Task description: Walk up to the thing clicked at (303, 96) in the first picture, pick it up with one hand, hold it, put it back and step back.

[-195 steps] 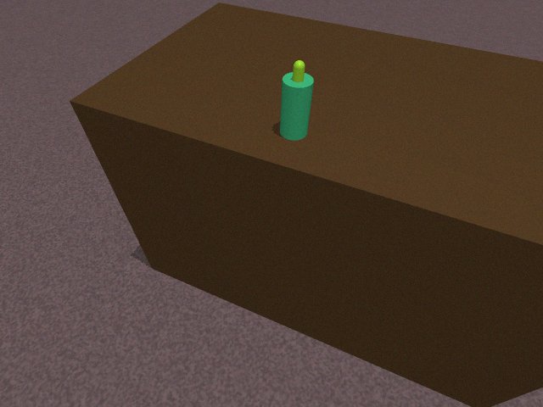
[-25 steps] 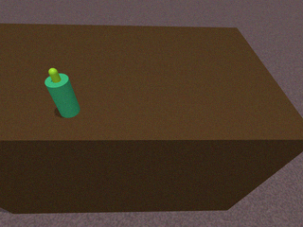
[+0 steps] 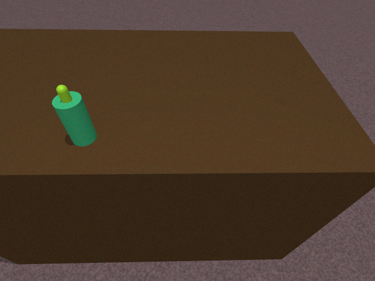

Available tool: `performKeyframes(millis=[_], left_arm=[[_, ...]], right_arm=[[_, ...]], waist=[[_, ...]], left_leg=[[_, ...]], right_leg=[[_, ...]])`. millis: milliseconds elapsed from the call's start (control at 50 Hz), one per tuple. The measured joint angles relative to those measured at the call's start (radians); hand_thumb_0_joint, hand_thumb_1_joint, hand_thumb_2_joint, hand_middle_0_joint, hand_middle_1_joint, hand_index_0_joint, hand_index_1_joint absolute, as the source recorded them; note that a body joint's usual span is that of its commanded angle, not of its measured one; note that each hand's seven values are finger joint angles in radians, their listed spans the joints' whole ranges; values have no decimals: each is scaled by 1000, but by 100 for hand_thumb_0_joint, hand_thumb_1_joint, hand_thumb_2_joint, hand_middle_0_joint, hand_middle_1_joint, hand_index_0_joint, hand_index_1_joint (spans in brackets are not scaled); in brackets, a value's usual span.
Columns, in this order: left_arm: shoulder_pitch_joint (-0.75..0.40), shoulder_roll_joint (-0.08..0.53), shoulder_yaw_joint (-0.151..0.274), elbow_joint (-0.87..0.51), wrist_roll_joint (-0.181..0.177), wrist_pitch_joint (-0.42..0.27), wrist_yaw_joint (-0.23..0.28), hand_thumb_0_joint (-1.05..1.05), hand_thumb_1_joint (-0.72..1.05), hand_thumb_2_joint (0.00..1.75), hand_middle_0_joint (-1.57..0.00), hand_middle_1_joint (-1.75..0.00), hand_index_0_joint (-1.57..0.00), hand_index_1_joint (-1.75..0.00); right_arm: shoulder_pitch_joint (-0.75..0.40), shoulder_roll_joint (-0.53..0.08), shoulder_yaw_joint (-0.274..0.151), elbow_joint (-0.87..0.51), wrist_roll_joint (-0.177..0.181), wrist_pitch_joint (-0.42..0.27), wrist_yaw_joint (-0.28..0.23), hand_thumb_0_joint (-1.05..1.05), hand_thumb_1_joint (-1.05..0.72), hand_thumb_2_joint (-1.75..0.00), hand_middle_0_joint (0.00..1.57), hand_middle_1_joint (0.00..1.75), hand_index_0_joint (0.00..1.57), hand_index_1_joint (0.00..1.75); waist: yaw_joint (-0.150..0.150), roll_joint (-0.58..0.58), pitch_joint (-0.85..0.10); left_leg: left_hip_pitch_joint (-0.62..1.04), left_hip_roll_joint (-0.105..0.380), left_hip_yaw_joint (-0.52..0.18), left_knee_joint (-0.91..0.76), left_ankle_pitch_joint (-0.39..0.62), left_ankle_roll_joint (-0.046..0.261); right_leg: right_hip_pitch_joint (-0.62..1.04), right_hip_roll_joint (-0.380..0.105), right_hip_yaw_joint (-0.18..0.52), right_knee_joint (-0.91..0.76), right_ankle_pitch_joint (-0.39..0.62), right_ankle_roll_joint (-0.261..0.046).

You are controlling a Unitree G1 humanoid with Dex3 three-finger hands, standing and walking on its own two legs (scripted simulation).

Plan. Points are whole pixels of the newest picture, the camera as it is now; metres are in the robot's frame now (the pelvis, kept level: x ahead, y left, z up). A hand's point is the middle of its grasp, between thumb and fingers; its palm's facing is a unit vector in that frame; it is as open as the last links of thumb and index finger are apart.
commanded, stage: stand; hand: left
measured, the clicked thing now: (73, 114) +0.45 +0.28 +0.10
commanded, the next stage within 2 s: rise first in 1.96 s
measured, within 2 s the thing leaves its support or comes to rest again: neither
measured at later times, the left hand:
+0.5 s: hand out of the picture +0.07 +0.26 -0.16, palm faces -0.02 -0.94 -0.35, open 7.4 cm
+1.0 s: hand out of the picture +0.07 +0.26 -0.16, palm faces -0.02 -0.93 -0.36, open 7.4 cm
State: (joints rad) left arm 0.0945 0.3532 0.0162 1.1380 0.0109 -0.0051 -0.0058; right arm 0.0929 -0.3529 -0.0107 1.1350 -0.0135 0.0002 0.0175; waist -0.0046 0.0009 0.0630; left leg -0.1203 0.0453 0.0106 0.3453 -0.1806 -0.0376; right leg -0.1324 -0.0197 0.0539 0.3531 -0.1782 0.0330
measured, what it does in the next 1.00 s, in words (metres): stands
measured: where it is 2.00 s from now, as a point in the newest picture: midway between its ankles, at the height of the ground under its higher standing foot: outside the picture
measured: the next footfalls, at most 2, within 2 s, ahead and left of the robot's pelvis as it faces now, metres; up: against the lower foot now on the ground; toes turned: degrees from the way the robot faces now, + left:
none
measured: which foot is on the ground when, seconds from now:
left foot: down 0.00-1.00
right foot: down 0.00-1.00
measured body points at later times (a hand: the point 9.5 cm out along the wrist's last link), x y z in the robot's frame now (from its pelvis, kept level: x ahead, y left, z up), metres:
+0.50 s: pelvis +0.00 +0.00 +0.00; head +0.01 +0.00 +0.45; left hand +0.07 +0.31 -0.13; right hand +0.08 -0.30 -0.13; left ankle +0.01 +0.14 -0.75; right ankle +0.01 -0.14 -0.75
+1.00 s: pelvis +0.01 +0.00 +0.00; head +0.02 +0.00 +0.45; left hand +0.08 +0.31 -0.13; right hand +0.08 -0.30 -0.13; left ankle +0.01 +0.14 -0.75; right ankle +0.01 -0.14 -0.75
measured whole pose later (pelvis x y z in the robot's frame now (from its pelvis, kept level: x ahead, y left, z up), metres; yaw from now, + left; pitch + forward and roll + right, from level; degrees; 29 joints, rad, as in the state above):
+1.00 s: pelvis +0.01 +0.00 +0.00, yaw +0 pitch -2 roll +0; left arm 0.12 0.36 0.00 1.12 0.01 0.00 0.00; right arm 0.11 -0.36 -0.01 1.12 -0.01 0.00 0.02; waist 0.00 0.00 0.06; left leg -0.12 0.04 0.01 0.35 -0.19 -0.03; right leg -0.13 -0.03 0.05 0.36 -0.19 0.04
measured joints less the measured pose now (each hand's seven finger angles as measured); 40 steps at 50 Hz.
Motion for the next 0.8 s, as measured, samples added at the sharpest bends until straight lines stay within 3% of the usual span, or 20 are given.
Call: performKeyframes(millis=[800], left_arm=[[28,9,-16,-21,1,3,0,0,90,90,-21,-30,-20,-30]], right_arm=[[13,-3,4,-10,0,1,0,0,-91,-89,20,30,21,30]], waist=[[6,-4,-4]], left_leg=[[-1,-8,-2,4,-7,5]], right_leg=[[-1,-9,-2,10,-12,4]])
